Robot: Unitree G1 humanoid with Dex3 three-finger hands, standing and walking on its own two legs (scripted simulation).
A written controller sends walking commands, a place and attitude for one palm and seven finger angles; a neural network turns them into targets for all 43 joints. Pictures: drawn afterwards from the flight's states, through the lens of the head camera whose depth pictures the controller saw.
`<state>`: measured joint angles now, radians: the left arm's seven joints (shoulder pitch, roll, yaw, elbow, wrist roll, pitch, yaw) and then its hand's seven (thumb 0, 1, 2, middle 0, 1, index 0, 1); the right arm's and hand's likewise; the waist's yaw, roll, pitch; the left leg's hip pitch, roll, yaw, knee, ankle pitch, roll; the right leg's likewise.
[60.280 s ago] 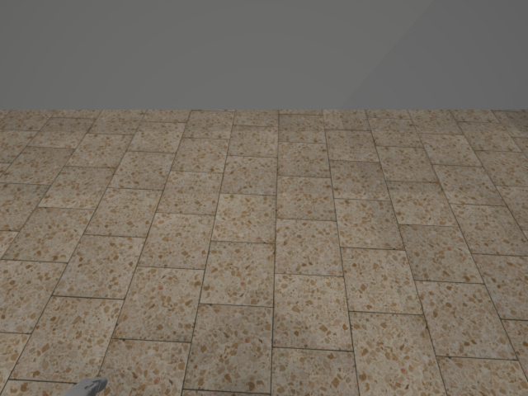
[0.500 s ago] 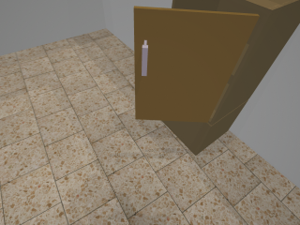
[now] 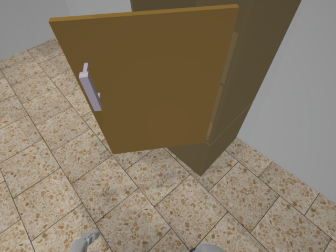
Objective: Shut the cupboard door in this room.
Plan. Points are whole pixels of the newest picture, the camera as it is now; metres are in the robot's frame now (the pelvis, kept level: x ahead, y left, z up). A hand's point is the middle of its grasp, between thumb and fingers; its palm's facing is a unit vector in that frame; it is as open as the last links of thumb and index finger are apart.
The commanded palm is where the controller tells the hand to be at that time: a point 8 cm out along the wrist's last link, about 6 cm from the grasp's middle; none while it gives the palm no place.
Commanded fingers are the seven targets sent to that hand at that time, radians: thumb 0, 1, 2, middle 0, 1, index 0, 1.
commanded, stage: come to a stop and stand still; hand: left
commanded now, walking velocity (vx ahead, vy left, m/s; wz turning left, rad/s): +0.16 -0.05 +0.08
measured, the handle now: (92, 87) +0.51 +0.21 +0.08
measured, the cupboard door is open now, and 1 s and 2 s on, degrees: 52 52 52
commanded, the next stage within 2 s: none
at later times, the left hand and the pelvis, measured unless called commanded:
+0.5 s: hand out of the picture +0.10 +0.17 -0.16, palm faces +0.11 -0.96 -0.25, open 7.3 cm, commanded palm none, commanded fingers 0.00 0.90 0.90 -0.20 -0.30 -0.20 -0.30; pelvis +0.08 -0.03 +0.01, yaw +2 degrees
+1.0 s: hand out of the picture +0.08 +0.22 -0.15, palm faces +0.02 -0.97 -0.25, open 7.4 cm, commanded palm none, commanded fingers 0.00 0.90 0.90 -0.20 -0.30 -0.20 -0.30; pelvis +0.01 +0.02 +0.01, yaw +0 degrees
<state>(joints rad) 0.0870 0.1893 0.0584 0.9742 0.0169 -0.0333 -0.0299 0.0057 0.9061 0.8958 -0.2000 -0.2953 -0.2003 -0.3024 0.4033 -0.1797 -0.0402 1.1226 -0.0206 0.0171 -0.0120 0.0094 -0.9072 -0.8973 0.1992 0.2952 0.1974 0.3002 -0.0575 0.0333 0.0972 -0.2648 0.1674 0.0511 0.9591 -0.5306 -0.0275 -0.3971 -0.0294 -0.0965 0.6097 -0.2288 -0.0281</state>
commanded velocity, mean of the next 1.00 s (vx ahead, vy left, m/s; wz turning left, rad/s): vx -0.10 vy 0.04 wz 0.00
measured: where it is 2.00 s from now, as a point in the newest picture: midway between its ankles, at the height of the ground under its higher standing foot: outside the picture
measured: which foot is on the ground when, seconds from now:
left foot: up 0.00-0.20, down 0.22-0.48, up 0.50-0.74, down 0.76-1.00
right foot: down 0.00-1.00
